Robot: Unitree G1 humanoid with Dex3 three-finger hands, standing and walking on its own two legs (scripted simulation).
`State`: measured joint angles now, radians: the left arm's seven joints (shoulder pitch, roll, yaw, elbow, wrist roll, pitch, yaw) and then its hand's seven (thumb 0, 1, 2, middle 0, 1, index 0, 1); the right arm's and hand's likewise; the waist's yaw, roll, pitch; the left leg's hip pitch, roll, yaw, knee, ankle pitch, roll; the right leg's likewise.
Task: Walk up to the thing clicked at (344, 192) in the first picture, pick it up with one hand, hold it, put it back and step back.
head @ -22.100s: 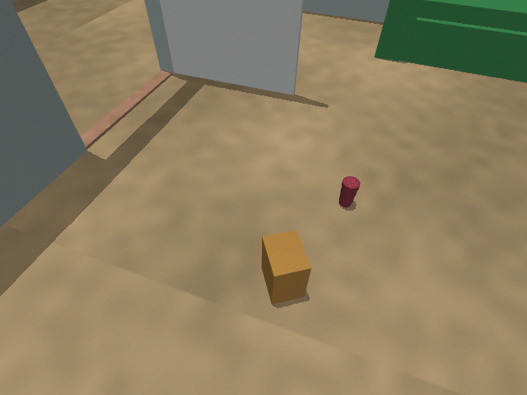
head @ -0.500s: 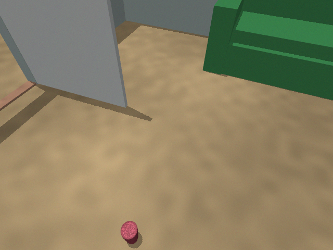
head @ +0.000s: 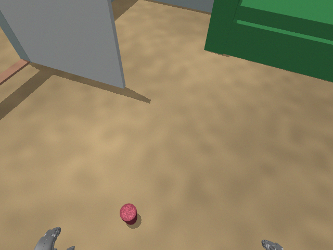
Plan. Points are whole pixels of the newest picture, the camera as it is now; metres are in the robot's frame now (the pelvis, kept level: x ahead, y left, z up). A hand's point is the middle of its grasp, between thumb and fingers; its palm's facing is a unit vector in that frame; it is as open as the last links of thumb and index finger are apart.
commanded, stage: go down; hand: left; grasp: from the side
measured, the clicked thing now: (129, 215) +0.35 +0.18 -0.70
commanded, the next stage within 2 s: none
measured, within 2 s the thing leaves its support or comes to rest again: neither
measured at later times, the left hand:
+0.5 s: hand out of the picture +0.15 +0.28 -0.21, palm faces +0.06 -0.95 -0.31, open 16.7 cm
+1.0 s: hand (67, 234) +0.21 +0.31 -0.27, palm faces +0.08 -0.97 -0.24, open 17.4 cm
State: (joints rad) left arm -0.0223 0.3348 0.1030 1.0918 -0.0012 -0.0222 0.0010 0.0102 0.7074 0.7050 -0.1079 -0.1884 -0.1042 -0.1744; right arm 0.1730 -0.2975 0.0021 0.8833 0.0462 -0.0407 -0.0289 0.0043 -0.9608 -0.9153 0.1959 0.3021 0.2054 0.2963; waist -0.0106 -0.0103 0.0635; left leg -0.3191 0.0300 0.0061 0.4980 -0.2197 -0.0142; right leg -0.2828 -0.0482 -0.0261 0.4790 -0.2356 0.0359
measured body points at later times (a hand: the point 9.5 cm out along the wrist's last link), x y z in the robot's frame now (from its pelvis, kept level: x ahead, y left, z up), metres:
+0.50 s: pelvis -0.01 +0.01 -0.08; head +0.08 +0.03 +0.36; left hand +0.15 +0.33 -0.18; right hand +0.14 -0.26 -0.17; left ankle +0.02 +0.13 -0.74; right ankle +0.01 -0.14 -0.74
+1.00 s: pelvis -0.03 +0.00 -0.18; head +0.12 +0.04 +0.24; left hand +0.20 +0.37 -0.26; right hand +0.16 -0.26 -0.27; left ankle +0.02 +0.13 -0.74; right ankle +0.01 -0.14 -0.74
